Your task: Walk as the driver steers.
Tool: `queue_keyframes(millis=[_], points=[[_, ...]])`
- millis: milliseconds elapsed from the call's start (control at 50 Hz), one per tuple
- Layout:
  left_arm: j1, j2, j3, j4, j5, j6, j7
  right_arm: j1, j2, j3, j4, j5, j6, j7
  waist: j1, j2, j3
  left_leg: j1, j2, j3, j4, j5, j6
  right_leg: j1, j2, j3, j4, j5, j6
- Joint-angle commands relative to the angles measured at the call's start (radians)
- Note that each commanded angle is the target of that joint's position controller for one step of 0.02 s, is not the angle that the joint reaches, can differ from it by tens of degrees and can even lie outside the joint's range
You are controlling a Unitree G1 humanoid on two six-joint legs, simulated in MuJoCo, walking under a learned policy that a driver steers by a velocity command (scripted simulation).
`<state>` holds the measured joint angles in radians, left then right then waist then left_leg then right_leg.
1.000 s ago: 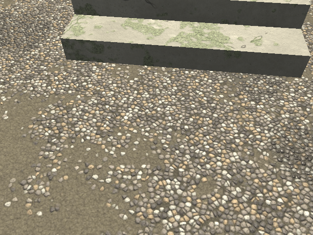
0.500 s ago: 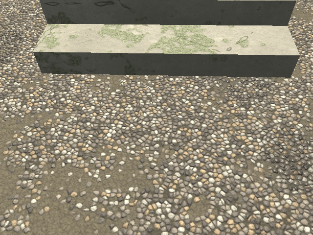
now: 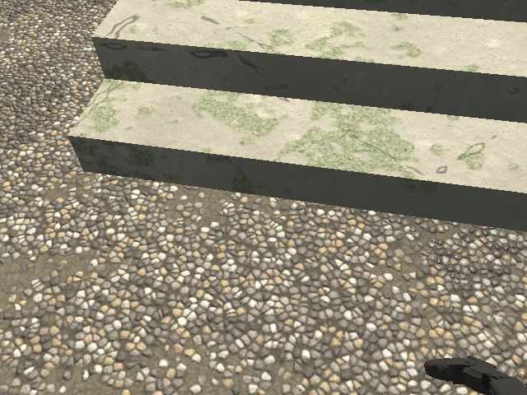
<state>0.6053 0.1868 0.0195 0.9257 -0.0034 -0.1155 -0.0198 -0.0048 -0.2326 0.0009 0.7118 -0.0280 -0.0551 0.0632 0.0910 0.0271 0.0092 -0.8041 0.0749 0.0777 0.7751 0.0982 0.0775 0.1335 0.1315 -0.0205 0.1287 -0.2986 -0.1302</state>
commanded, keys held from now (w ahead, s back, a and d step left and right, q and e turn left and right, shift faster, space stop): w+shift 0.68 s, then w+q+shift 0.30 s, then w+e+shift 0.02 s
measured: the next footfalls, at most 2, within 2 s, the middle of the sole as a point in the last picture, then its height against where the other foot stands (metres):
left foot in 0.14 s outside the picture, level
right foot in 0.58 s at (358, 289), level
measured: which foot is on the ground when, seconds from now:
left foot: up 0.00-0.12, down 0.14-0.60, up 0.62-1.00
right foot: down 0.00-0.16, up 0.18-0.56, down 0.58-1.00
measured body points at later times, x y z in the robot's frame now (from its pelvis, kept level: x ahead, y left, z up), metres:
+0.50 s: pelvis +0.48 -0.02 -0.01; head +0.51 -0.03 +0.44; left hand +0.74 +0.18 -0.07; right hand +0.37 -0.27 -0.14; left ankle +0.29 +0.05 -0.73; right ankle +0.72 -0.17 -0.68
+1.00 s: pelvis +0.95 -0.04 +0.00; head +0.96 -0.04 +0.45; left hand +0.89 +0.19 -0.14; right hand +1.17 -0.23 -0.09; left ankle +0.97 +0.05 -0.66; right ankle +0.76 -0.14 -0.70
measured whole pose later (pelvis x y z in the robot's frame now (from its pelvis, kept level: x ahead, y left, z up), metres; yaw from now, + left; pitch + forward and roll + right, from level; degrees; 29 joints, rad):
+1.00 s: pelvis +0.95 -0.04 +0.00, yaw +11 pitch +1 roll -1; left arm 0.41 0.21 0.00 0.98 0.06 -0.10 0.02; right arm 0.07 -0.22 0.02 0.80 -0.03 -0.04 0.01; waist 0.01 0.01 -0.02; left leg -0.62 0.04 0.10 1.09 -0.24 0.19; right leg 0.13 0.02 -0.27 0.37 -0.30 -0.01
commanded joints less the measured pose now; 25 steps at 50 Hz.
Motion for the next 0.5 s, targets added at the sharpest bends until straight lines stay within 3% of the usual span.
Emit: queue_keyframes(millis=[20, 60, 80, 120, 140, 160, 180, 200, 220, 240, 280, 320, 380, 400, 420, 460, 500], points=[[0.021, 0.144, 0.018, -0.019, -0.001, -0.019, 0.017, -0.151, -0.031, 0.008, -0.080, 0.011, -0.017, -0.002, -0.030, -0.061, 0.111, 0.183, -0.076, 0.078, -0.179, 0.064, 0.032, -0.105, -0.241, 0.057, -0.084, 0.876, 0.044], [0.016, 0.186, 0.021, -0.002, 0.009, -0.013, 0.030, -0.119, -0.069, -0.001, -0.069, 0.008, -0.017, -0.017, -0.062, -0.113, 0.045, 0.279, -0.147, 0.101, -0.213, -0.013, 0.057, 0.013, -0.270, 0.040, 0.031, 1.260, 0.061], [0.010, 0.208, 0.024, 0.009, 0.019, -0.004, 0.043, -0.068, -0.097, -0.010, -0.056, 0.008, -0.016, -0.026, -0.098, -0.144, 0.005, 0.341, -0.175, 0.096, -0.216, -0.078, 0.069, 0.057, -0.293, 0.042, 0.130, 1.415, 0.066], [-0.045, 0.250, 0.037, 0.015, 0.043, 0.024, 0.059, 0.249, -0.177, -0.046, 0.044, 0.014, -0.015, -0.054, -0.245, -0.163, -0.139, 0.638, -0.182, 0.047, -0.256, -0.185, 0.106, 0.034, -0.319, 0.043, 0.527, 1.469, 0.067], [-0.133, 0.258, 0.042, -0.005, 0.043, 0.029, 0.057, 0.469, -0.214, -0.068, 0.105, 0.005, -0.013, -0.073, -0.358, -0.146, -0.215, 0.906, -0.094, -0.034, -0.269, -0.250, 0.151, -0.156, -0.293, 0.026, 0.828, 1.259, 0.054], [-0.174, 0.145, 0.019, -0.044, 0.055, 0.012, 0.045, 0.590, -0.266, -0.087, 0.132, -0.012, -0.008, -0.086, -0.345, 0.050, -0.291, 1.120, 0.134, -0.286, -0.184, -0.431, 0.183, -0.431, -0.150, 0.007, 1.200, 0.327, 0.014], [-0.048, 0.090, 0.008, -0.074, -0.019, -0.001, 0.023, 0.503, -0.247, -0.087, 0.127, -0.030, -0.010, -0.071, -0.195, 0.241, -0.341, 1.318, 0.317, -0.871, -0.381, -0.619, 0.341, -0.847, -0.021, 0.122, 1.458, -0.189, 0.038], [-0.176, 0.163, 0.012, -0.086, 0.001, -0.006, 0.029, 0.411, -0.174, -0.087, 0.117, -0.007, -0.015, -0.058, -0.205, 0.029, -0.173, 1.163, 0.256, -0.762, -0.495, -0.670, 0.293, -0.933, -0.123, 0.142, 1.372, -0.035, -0.006], [-0.251, 0.162, 0.014, -0.106, 0.004, -0.008, 0.022, 0.368, -0.127, -0.078, 0.127, -0.004, -0.024, -0.053, -0.175, -0.019, -0.069, 1.007, 0.233, -0.643, -0.537, -0.592, 0.276, -0.913, -0.148, 0.129, 1.322, 0.020, -0.007], [-0.277, 0.142, 0.009, -0.110, 0.015, -0.003, 0.016, 0.347, -0.079, -0.068, 0.142, -0.014, -0.033, -0.048, -0.129, -0.099, 0.013, 0.853, 0.195, -0.555, -0.574, -0.504, 0.248, -0.870, -0.177, 0.128, 1.269, 0.030, -0.002], [-0.270, 0.093, -0.005, -0.120, 0.047, 0.029, -0.009, 0.358, -0.048, -0.052, 0.176, -0.007, -0.053, -0.057, -0.053, -0.073, 0.066, 0.669, 0.125, -0.433, -0.629, -0.493, 0.198, -0.809, -0.220, 0.127, 1.191, 0.022, 0.029], [-0.366, 0.077, -0.016, -0.168, 0.059, 0.042, -0.025, 0.385, -0.080, -0.055, 0.201, 0.016, -0.074, -0.054, -0.041, -0.037, 0.131, 0.590, 0.097, -0.349, -0.704, -0.436, 0.183, -0.869, -0.264, 0.086, 1.101, 0.053, 0.059], [-0.565, 0.095, -0.028, -0.256, 0.051, 0.032, -0.037, 0.397, -0.112, -0.060, 0.201, 0.023, -0.097, -0.039, -0.062, -0.034, 0.186, 0.495, 0.021, -0.185, -0.764, -0.150, 0.148, -0.817, -0.281, 0.012, 0.791, 0.284, 0.072], [-0.602, 0.083, -0.037, -0.264, 0.042, 0.026, -0.046, 0.410, -0.113, -0.059, 0.205, 0.033, -0.105, -0.037, -0.073, -0.050, 0.177, 0.459, -0.008, -0.134, -0.778, -0.053, 0.126, -0.709, -0.258, -0.025, 0.660, 0.393, 0.066], [-0.640, 0.067, -0.044, -0.273, 0.033, 0.022, -0.054, 0.440, -0.135, -0.063, 0.215, 0.044, -0.113, -0.038, -0.092, -0.036, 0.167, 0.439, 0.008, -0.128, -0.825, 0.010, 0.121, -0.601, -0.236, -0.055, 0.580, 0.489, 0.053], [-0.678, 0.095, -0.039, -0.273, 0.025, 0.022, -0.050, 0.487, -0.166, -0.066, 0.238, 0.048, -0.114, -0.038, -0.113, -0.024, 0.159, 0.607, 0.030, -0.096, -0.827, 0.215, 0.099, -0.588, -0.202, -0.080, 0.477, 0.556, 0.034], [-0.687, 0.135, -0.027, -0.273, 0.041, 0.021, -0.037, 0.520, -0.192, -0.064, 0.251, 0.036, -0.100, -0.045, -0.115, 0.020, 0.097, 0.809, 0.051, -0.073, -0.715, 0.547, 0.072, -0.581, -0.140, -0.119, 0.418, 0.477, 0.011]])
